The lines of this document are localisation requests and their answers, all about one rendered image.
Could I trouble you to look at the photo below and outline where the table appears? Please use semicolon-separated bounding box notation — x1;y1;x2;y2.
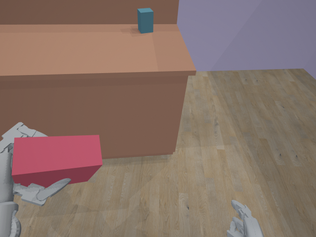
0;0;196;159

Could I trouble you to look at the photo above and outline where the robot left forearm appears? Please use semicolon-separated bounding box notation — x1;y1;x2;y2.
0;201;21;237

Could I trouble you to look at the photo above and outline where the robot left hand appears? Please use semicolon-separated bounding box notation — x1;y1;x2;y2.
0;122;71;206

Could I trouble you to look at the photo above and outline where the sponge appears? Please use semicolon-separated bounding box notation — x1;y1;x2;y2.
12;135;103;188

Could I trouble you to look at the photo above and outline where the robot right hand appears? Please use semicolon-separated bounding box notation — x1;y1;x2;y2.
227;200;264;237

